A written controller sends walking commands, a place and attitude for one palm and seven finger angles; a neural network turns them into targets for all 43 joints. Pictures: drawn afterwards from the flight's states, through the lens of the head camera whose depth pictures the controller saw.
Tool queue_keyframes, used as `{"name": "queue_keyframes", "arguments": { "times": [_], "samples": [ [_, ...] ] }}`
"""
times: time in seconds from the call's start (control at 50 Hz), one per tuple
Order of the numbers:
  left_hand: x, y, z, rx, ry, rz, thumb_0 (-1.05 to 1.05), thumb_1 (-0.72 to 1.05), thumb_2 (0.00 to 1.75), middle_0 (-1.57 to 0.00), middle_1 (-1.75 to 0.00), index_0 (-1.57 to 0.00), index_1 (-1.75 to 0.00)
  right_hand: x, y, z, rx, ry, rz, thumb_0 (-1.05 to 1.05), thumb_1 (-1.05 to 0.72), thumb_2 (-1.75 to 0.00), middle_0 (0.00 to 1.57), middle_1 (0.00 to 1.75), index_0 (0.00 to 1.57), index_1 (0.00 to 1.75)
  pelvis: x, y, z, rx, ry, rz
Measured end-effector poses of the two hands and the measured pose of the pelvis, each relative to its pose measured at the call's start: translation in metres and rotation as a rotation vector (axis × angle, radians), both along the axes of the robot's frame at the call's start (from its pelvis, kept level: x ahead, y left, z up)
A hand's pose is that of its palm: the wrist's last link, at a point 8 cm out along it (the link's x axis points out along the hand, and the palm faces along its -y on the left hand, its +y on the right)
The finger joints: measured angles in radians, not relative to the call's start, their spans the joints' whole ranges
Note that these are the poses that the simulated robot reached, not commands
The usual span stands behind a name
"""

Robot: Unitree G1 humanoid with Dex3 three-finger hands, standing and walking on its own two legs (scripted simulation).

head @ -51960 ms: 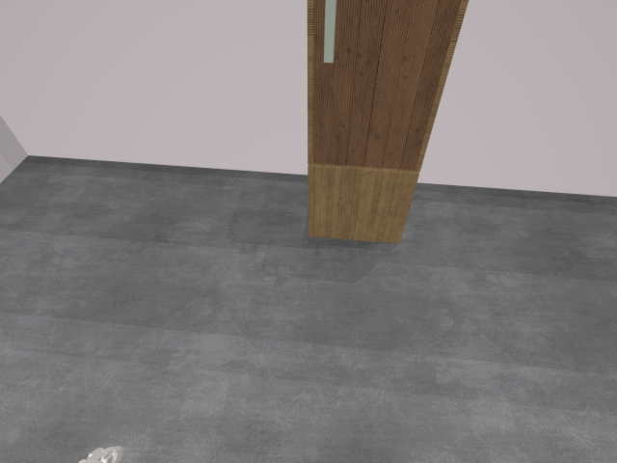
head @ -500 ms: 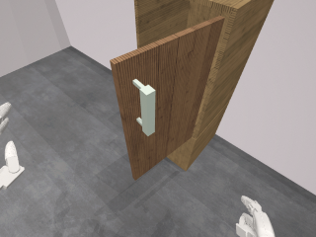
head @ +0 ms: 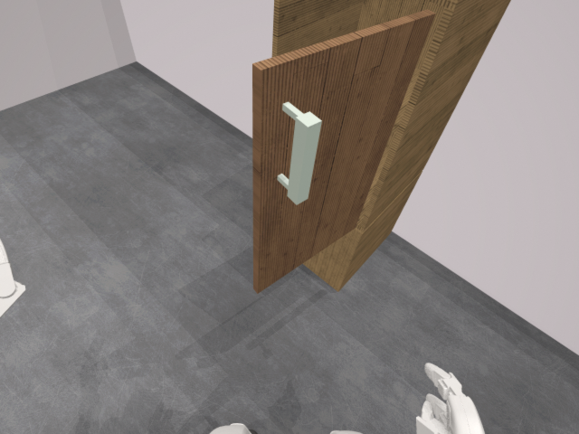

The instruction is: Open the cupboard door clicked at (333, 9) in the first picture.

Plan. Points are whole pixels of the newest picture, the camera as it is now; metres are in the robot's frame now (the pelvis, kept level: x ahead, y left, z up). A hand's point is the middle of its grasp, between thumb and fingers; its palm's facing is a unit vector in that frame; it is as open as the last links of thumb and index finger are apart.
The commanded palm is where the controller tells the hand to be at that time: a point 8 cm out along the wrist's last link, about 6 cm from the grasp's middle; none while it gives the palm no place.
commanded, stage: step back with the hand held close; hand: left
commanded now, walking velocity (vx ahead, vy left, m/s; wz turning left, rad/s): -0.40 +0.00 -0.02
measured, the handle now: (293, 155) +0.48 +0.04 +0.12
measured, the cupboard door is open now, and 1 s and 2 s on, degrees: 80 80 80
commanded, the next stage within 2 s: stop stepping back and stand still in 0.12 s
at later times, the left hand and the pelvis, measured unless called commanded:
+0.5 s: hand (1, 421) +0.11 +0.23 +0.17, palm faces +0.36 -0.82 -0.44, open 7.4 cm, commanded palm +0.05 +0.27 +0.18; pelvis -0.11 -0.02 +0.00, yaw -4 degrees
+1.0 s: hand out of the picture +0.07 +0.24 +0.17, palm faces +0.38 -0.80 -0.47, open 7.4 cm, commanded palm +0.01 +0.28 +0.18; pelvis -0.14 -0.01 +0.00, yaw -3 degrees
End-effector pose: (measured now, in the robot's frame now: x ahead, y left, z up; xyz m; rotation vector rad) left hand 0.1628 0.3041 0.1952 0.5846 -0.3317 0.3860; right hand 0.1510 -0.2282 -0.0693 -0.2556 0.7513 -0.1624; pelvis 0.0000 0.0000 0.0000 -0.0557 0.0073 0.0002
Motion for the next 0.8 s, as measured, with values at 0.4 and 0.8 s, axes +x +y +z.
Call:
{"name": "queue_keyframes", "arguments": {
  "times": [0.4, 0.8],
  "samples": [
    [-0.083, -0.045, 0.0, 0.01, 0.058, -0.134, 0.01, 0.88, 0.89, -0.21, -0.31, -0.21, -0.3, -0.119, -0.042, -0.006, 0.001, -0.003, -0.09, 0.01, -0.91, -0.9, 0.21, 0.3, 0.21, 0.3, -0.093, -0.02, -0.005, 0.033, 0.014, -0.089],
    [-0.146, -0.027, -0.009, -0.066, 0.0, -0.023, 0.01, 0.88, 0.89, -0.21, -0.31, -0.21, -0.3, -0.19, -0.043, -0.014, -0.025, 0.022, -0.085, 0.02, -0.91, -0.9, 0.2, 0.3, 0.21, 0.3, -0.143, -0.015, -0.003, 0.029, -0.038, -0.044]
  ]
}}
